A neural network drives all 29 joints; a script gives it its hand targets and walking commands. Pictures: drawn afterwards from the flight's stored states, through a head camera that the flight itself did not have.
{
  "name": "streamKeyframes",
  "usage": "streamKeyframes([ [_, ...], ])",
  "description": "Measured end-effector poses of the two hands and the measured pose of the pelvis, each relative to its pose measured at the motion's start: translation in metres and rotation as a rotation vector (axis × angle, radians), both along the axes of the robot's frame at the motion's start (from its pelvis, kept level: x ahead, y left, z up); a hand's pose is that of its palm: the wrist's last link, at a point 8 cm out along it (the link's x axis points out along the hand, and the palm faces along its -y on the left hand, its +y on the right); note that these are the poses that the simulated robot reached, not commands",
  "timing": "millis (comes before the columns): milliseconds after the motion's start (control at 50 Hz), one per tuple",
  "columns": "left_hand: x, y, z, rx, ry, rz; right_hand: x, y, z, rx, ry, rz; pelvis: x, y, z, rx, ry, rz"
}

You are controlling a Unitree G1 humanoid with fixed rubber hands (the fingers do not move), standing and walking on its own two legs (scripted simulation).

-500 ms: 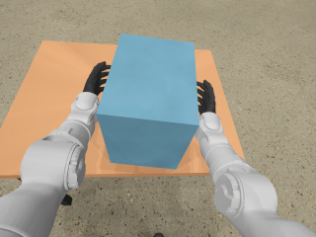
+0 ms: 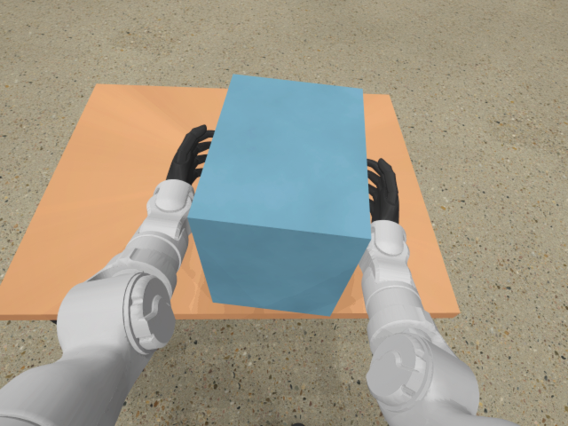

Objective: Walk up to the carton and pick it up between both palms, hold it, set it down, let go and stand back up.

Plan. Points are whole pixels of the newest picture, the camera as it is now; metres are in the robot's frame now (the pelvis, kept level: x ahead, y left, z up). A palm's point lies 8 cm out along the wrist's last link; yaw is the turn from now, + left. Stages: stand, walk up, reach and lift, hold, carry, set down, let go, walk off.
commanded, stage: reach and lift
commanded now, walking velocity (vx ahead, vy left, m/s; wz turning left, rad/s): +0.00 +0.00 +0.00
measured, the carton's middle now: (283, 201) +0.46 -0.02 +0.01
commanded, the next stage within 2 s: none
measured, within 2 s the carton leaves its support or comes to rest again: leaves its support in 1.08 s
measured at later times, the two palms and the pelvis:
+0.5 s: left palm (183, 178) +0.45 +0.13 +0.08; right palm (383, 215) +0.40 -0.17 +0.06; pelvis +0.00 +0.00 +0.00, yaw +0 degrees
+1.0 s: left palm (180, 192) +0.43 +0.13 +0.08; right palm (387, 221) +0.38 -0.17 +0.07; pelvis -0.01 +0.00 +0.00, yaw +0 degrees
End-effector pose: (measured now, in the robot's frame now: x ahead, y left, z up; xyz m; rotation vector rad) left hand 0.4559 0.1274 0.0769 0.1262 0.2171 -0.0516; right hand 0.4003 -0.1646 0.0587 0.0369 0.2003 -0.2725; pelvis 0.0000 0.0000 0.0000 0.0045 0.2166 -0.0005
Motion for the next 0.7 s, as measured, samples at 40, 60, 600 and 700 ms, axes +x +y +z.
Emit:
streamKeyframes([
  [40, -0.0003, -0.0001, -0.0001, 0.003, -0.001, 0.000, -0.0001, -0.0002, 0.0003, -0.005, 0.001, 0.002, -0.0003, -0.0001, 0.0001, 0.000, -0.004, 0.000],
  [60, -0.0004, -0.0001, -0.0001, 0.003, -0.001, 0.001, -0.0002, -0.0002, 0.0004, -0.008, 0.002, 0.002, -0.0006, -0.0002, 0.0002, 0.000, -0.007, 0.000],
  [600, -0.0030, 0.0006, 0.0002, 0.008, -0.001, 0.009, -0.0001, 0.0001, 0.0014, -0.037, -0.001, 0.016, -0.0005, -0.0001, 0.0003, 0.000, -0.010, 0.000],
  [700, -0.0064, 0.0013, 0.0015, 0.008, -0.009, 0.014, -0.0016, 0.0006, 0.0035, -0.065, -0.008, 0.026, -0.0014, 0.0001, 0.0005, 0.000, -0.014, 0.000],
])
